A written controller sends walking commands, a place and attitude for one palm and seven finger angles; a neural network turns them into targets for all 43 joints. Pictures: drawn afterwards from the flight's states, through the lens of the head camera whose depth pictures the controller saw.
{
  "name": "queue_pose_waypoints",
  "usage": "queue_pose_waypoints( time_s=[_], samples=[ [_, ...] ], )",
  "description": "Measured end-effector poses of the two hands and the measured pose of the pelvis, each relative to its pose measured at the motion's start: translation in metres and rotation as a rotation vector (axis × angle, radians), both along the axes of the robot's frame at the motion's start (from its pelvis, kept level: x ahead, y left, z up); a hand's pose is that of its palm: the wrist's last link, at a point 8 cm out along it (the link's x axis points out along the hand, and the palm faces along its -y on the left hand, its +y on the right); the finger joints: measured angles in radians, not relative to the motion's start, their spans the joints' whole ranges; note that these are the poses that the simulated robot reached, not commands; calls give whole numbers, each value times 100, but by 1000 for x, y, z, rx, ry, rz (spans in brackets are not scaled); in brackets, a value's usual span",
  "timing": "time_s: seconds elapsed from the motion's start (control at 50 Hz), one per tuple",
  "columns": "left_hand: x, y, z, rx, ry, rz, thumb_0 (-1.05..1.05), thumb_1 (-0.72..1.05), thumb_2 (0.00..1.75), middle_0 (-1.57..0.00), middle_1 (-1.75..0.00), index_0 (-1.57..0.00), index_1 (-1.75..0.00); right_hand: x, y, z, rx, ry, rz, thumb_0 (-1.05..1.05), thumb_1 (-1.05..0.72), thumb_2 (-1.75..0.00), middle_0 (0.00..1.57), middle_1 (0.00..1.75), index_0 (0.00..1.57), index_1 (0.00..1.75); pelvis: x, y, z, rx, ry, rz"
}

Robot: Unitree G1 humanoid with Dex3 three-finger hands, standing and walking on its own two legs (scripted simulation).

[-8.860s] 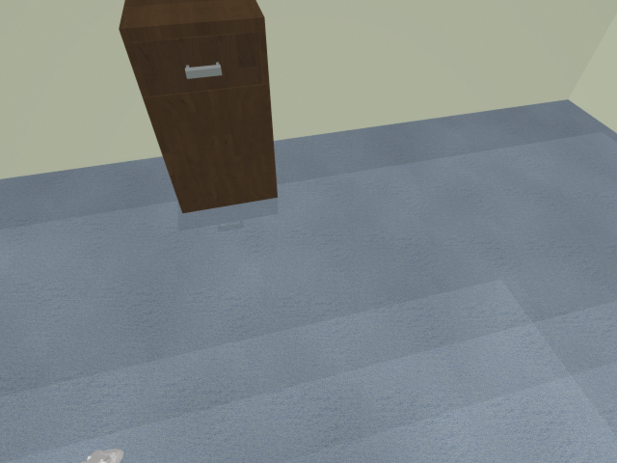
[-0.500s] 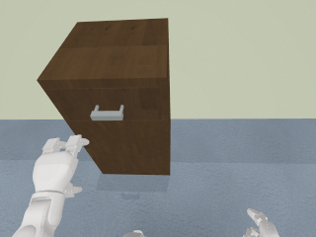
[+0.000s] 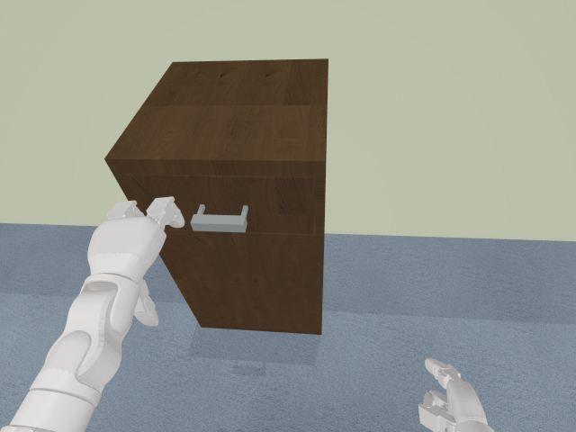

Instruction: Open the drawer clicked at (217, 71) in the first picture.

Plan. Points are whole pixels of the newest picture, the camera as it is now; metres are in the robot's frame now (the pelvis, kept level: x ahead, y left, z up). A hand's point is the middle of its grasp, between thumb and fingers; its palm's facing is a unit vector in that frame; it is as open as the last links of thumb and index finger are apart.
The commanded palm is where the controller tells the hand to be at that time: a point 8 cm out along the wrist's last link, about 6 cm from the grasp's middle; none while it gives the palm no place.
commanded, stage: raise the hand with hooked fingers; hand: left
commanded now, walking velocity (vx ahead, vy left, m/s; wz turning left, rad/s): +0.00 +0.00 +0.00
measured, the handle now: (221, 216) +0.55 +0.24 -0.09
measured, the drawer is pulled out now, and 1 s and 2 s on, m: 0.00 0.00 0.00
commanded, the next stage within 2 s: move the hooked fingers above the handle in 0.38 s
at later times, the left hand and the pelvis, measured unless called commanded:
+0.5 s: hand (160, 264) +0.30 +0.22 +0.08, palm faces +0.05 -0.09 -0.99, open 13.8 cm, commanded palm +0.28 +0.23 +0.14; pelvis +0.00 -0.01 +0.00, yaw +0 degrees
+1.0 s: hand (182, 248) +0.36 +0.22 +0.04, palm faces -0.02 -0.07 -1.00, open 13.8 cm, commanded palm +0.35 +0.23 +0.10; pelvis +0.01 -0.01 -0.01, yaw -1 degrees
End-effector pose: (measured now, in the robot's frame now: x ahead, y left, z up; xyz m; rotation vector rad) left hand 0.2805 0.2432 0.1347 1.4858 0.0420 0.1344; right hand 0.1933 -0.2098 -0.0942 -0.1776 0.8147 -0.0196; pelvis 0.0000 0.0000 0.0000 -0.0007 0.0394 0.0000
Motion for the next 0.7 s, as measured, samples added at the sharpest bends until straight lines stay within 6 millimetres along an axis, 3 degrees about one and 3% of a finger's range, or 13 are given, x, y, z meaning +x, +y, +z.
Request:
queue_pose_waypoints(
  time_s=[0.32,0.54,0.7],
  samples=[
    [-4,-13,-4,-15,14,-67,0,-49,30,-32,-120,-32,-120,-36,-38,-11,-44,102,-67,1,-91,-90,20,30,21,30,-2,-8,2,2,3,-3],
    [1,-18,-3,-11,15,-35,0,-49,30,-32,-121,-32,-120,-26,-40,-9,-22,68,-76,1,-91,-90,20,30,20,30,-1,-13,2,7,4,-5],
    [15,-21,-17,-5,54,-48,0,-49,30,-32,-121,-32,-120,-19,-37,-9,-27,57,-65,1,-91,-90,20,30,20,30,0,-16,0,8,18,-1]
  ],
)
